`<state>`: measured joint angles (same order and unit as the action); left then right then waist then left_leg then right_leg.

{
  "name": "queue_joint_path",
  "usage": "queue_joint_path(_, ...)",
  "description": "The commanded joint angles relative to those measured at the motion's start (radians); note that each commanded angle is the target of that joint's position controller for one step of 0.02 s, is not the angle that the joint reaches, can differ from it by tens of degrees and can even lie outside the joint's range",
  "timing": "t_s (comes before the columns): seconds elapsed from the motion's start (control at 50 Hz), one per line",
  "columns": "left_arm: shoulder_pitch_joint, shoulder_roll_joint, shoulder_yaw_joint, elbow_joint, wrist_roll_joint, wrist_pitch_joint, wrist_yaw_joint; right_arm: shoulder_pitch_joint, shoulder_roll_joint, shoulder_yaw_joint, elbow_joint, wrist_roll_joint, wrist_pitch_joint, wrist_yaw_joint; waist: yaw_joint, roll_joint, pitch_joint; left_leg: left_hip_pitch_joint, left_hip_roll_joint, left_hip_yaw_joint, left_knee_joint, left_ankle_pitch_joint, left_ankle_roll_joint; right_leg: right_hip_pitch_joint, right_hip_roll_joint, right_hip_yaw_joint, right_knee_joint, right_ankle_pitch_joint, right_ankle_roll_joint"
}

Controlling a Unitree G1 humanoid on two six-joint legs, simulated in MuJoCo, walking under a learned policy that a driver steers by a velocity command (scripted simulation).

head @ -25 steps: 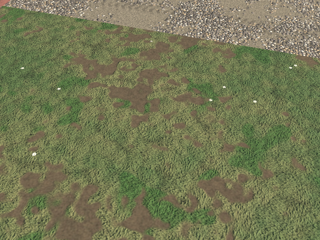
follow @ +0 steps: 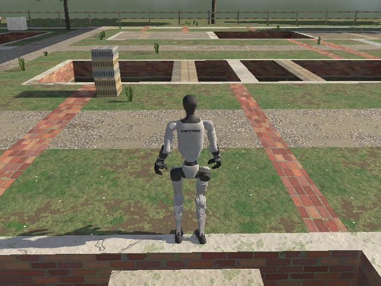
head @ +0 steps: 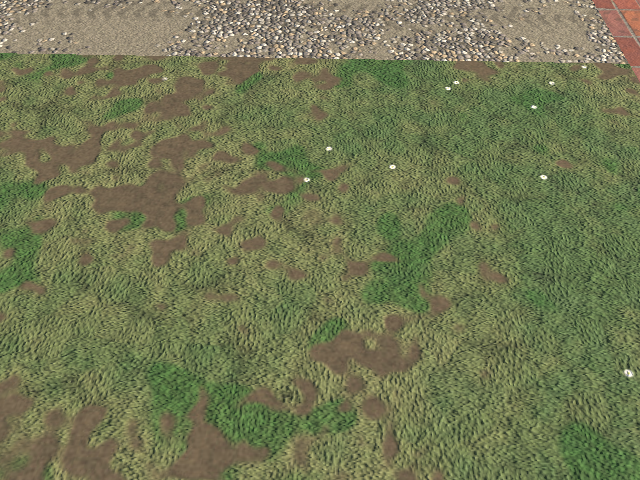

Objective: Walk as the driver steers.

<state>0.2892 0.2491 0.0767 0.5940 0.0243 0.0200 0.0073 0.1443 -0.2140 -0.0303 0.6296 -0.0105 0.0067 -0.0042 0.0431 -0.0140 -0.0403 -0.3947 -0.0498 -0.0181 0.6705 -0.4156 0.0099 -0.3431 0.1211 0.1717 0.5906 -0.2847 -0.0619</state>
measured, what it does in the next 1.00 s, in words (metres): walks ahead: left foot, then right foot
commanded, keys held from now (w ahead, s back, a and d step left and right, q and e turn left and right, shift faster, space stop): w+e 0.08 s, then w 0.92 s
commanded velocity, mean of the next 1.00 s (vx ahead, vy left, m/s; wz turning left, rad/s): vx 0.43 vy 0.00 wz -0.19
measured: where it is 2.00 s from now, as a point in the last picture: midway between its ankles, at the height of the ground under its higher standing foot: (421, 287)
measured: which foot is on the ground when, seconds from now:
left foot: up 0.00-0.00, down 0.02-0.50, up 0.52-1.00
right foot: down 0.00-0.02, up 0.04-0.46, down 0.48-1.00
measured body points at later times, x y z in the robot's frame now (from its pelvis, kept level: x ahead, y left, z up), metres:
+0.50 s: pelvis +0.18 -0.06 -0.01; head +0.20 -0.07 +0.44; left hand +0.43 +0.13 -0.08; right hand +0.10 -0.31 -0.14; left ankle +0.03 +0.10 -0.72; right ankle +0.25 -0.16 -0.73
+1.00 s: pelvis +0.46 -0.12 -0.01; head +0.50 -0.12 +0.44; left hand +0.44 +0.14 -0.15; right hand +0.65 -0.36 -0.10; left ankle +0.62 -0.06 -0.73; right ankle +0.25 -0.17 -0.73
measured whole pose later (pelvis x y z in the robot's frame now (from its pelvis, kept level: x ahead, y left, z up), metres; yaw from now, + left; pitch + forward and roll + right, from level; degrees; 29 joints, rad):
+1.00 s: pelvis +0.46 -0.12 -0.01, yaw -9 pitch +2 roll -1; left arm 0.51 0.22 0.03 0.88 0.02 -0.08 0.01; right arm 0.02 -0.20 -0.01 0.70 -0.03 -0.05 0.04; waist 0.07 0.01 0.04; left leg -0.53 0.01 0.10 0.55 -0.09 0.11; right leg 0.15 0.07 -0.05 0.27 -0.43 -0.06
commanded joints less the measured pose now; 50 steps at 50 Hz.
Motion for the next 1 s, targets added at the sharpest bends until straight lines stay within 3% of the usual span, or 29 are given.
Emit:
queue_joint_path(0.02, -0.098, 0.071, 0.027, -0.076, -0.030, -0.021, -0.011, 0.194, -0.131, -0.039, -0.035, -0.015, -0.035, -0.025, -0.153, 0.071, -0.007, 0.479, 0.156, -0.181, -0.344, -0.085, 0.056, -0.378, -0.078, 0.181, 0.017, -0.402, -0.063)
queue_joint_path(0.04, -0.093, -0.001, 0.007, -0.104, -0.042, -0.032, -0.012, 0.217, -0.257, -0.066, -0.051, -0.030, -0.041, -0.028, -0.147, 0.290, -0.038, 0.530, 0.436, -0.567, -0.505, -0.429, 0.124, -0.536, 0.056, -0.059, 0.325, -0.367, -0.006)
queue_joint_path(0.06, -0.129, 0.098, 0.026, -0.098, 0.010, -0.039, -0.011, 0.180, -0.259, -0.083, -0.049, -0.042, -0.048, -0.028, -0.135, 0.212, 0.049, 0.386, 0.454, -0.669, -0.540, -0.499, 0.184, -0.580, -0.025, -0.054, 0.472, -0.250, 0.006)
queue_joint_path(0.08, -0.142, 0.135, 0.040, -0.083, 0.017, -0.043, -0.023, 0.142, -0.190, -0.062, -0.044, -0.031, -0.058, -0.023, -0.099, 0.143, 0.090, 0.316, 0.418, -0.594, -0.527, -0.468, 0.192, -0.546, -0.056, -0.037, 0.525, -0.166, 0.008)
queue_joint_path(0.1, -0.120, 0.135, 0.040, -0.056, 0.014, -0.046, -0.040, 0.114, -0.141, -0.047, -0.033, -0.016, -0.071, -0.015, -0.069, 0.101, 0.104, 0.280, 0.363, -0.483, -0.525, -0.369, 0.171, -0.503, -0.069, -0.037, 0.540, -0.094, 0.021)
queue_joint_path(0.16, -0.081, 0.098, 0.031, -0.002, 0.020, -0.044, -0.070, 0.135, -0.109, -0.032, 0.011, -0.013, -0.106, -0.014, -0.056, 0.127, 0.080, 0.271, 0.269, -0.257, -0.538, -0.092, 0.148, -0.454, -0.069, -0.062, 0.599, 0.036, 0.048)
queue_joint_path(0.24, -0.163, 0.078, 0.018, 0.001, 0.017, -0.044, -0.074, 0.223, -0.117, -0.038, 0.065, -0.009, -0.127, -0.008, -0.083, 0.116, 0.089, 0.348, 0.278, -0.176, -0.561, 0.047, 0.179, -0.526, -0.090, -0.074, 0.523, 0.119, 0.069)
queue_joint_path(0.32, -0.260, 0.045, -0.008, -0.019, 0.016, -0.042, -0.081, 0.266, -0.130, -0.045, 0.099, -0.006, -0.127, -0.002, -0.102, 0.134, 0.103, 0.357, 0.261, -0.088, -0.580, 0.179, 0.177, -0.439, -0.156, -0.187, 0.275, 0.148, 0.079)
queue_joint_path(0.38, -0.308, 0.040, -0.016, -0.044, 0.005, -0.043, -0.088, 0.290, -0.158, -0.055, 0.127, -0.010, -0.121, 0.006, -0.114, 0.151, 0.123, 0.321, 0.271, -0.047, -0.572, 0.255, 0.160, -0.276, -0.160, -0.250, 0.099, 0.104, 0.039)
queue_joint_path(0.42, -0.284, 0.052, -0.009, -0.049, 0.006, -0.047, -0.077, 0.309, -0.179, -0.058, 0.150, -0.007, -0.109, 0.006, -0.101, 0.153, 0.129, 0.322, 0.294, -0.033, -0.520, 0.410, 0.154, -0.162, -0.134, -0.282, 0.018, 0.055, -0.004)
queue_joint_path(0.44, -0.234, 0.063, -0.001, -0.040, 0.008, -0.052, -0.068, 0.309, -0.193, -0.060, 0.161, -0.006, -0.103, 0.007, -0.074, 0.152, 0.109, 0.327, 0.297, -0.017, -0.447, 0.584, 0.147, -0.076, -0.103, -0.298, -0.021, 0.039, -0.026)
queue_joint_path(0.46, -0.110, 0.075, 0.012, -0.007, 0.010, -0.062, -0.055, 0.306, -0.201, -0.061, 0.173, -0.003, -0.099, 0.007, -0.006, 0.120, 0.056, 0.314, 0.271, 0.030, -0.283, 0.789, 0.127, 0.080, -0.071, -0.303, -0.096, 0.087, -0.047)
queue_joint_path(0.48, 0.058, 0.112, 0.030, 0.047, 0.025, -0.074, -0.037, 0.319, -0.186, -0.055, 0.176, 0.004, -0.096, 0.005, 0.055, 0.070, -0.063, 0.221, 0.223, 0.078, -0.068, 0.785, 0.101, 0.324, -0.074, -0.282, -0.080, 0.086, -0.067)
queue_joint_path(0.5, 0.232, 0.177, 0.045, 0.053, 0.044, -0.083, -0.020, 0.305, -0.119, -0.032, 0.132, -0.006, -0.091, 0.005, 0.125, -0.059, -0.207, 0.035, 0.177, 0.110, 0.244, 0.403, 0.082, 0.541, -0.336, 0.015, -0.136, -0.207, -0.099)
queue_joint_path(0.52, 0.222, 0.278, 0.057, 0.042, 0.037, -0.086, -0.011, 0.329, -0.046, -0.020, 0.076, 0.012, -0.095, 0.011, 0.072, -0.306, -0.237, -0.267, 0.014, 0.072, 0.520, -0.103, 0.046, 0.635, -0.554, 0.502, -0.311, -0.276, -0.185)
queue_joint_path(0.54, 0.152, 0.227, 0.050, 0.029, 0.011, -0.083, -0.009, 0.257, -0.117, -0.039, 0.075, -0.007, -0.092, 0.011, 0.064, -0.159, -0.146, -0.332, 0.062, -0.037, 0.613, -0.021, 0.058, 0.513, -0.520, 0.520, -0.363, -0.229, -0.182)
queue_joint_path(0.56, 0.089, 0.156, 0.028, 0.034, 0.001, -0.086, -0.012, 0.195, -0.127, -0.045, 0.068, -0.003, -0.095, 0.020, 0.025, -0.081, -0.042, -0.335, 0.106, -0.034, 0.609, 0.084, 0.062, 0.406, -0.473, 0.334, -0.341, -0.125, -0.167)
queue_joint_path(0.58, 0.055, 0.109, 0.012, 0.040, 0.000, -0.094, -0.018, 0.186, -0.114, -0.038, 0.074, -0.003, -0.099, 0.026, -0.005, -0.036, -0.013, -0.294, 0.130, -0.022, 0.561, 0.140, 0.057, 0.320, -0.419, 0.216, -0.356, -0.006, -0.147)
queue_joint_path(0.64, 0.040, 0.065, -0.009, 0.062, -0.012, -0.119, -0.017, 0.230, -0.091, -0.031, 0.114, -0.028, -0.064, 0.040, -0.061, -0.081, 0.018, -0.207, 0.157, 0.004, 0.490, 0.177, 0.026, 0.201, -0.326, 0.032, -0.410, 0.205, -0.118)
queue_joint_path(0.72, 0.126, 0.084, -0.009, 0.118, -0.019, -0.130, -0.018, 0.099, -0.072, -0.024, 0.084, -0.035, -0.046, 0.054, -0.050, -0.047, 0.094, -0.335, 0.173, 0.033, 0.388, 0.278, 0.002, 0.225, -0.309, -0.037, -0.467, 0.326, -0.136)
queue_joint_path(0.78, 0.164, 0.071, -0.016, 0.149, -0.017, -0.126, -0.020, -0.020, -0.055, -0.013, 0.054, -0.027, -0.045, 0.058, -0.029, -0.041, 0.115, -0.346, 0.164, 0.059, 0.217, 0.373, 0.000, 0.254, -0.278, -0.099, -0.467, 0.430, -0.128)
queue_joint_path(0.9, 0.239, 0.111, -0.014, 0.217, -0.013, -0.120, -0.002, -0.194, -0.059, -0.001, 0.000, -0.014, -0.056, 0.056, 0.008, -0.036, 0.138, -0.271, 0.115, 0.101, -0.045, 0.435, 0.051, 0.401, -0.312, -0.135, -0.440, 0.598, -0.110)
queue_joint_path(0.96, 0.218, 0.136, -0.013, 0.242, -0.006, -0.112, 0.008, -0.121, -0.084, -0.013, 0.017, -0.018, -0.057, 0.037, -0.042, -0.058, 0.094, -0.115, 0.039, 0.135, -0.094, 0.306, 0.105, 0.462, -0.328, -0.159, -0.295, 0.957, -0.093)
queue_joint_path(0.98, 0.210, 0.150, -0.009, 0.249, 0.000, -0.107, 0.010, -0.019, -0.107, -0.024, 0.047, -0.021, -0.059, 0.026, -0.087, -0.068, 0.036, -0.003, 0.003, 0.144, -0.112, 0.262, 0.128, 0.472, -0.319, -0.169, -0.163, 1.069, -0.081)
queue_joint_path(1.0, 0.196, 0.156, -0.008, 0.251, -0.002, -0.101, 0.011, 0.155, -0.133, -0.039, 0.100, -0.030, -0.068, 0.016, -0.163, -0.048, -0.057, 0.217, 0.000, 0.131, -0.166, 0.292, 0.159, 0.399, -0.289, -0.196, 0.044, 1.017, -0.064)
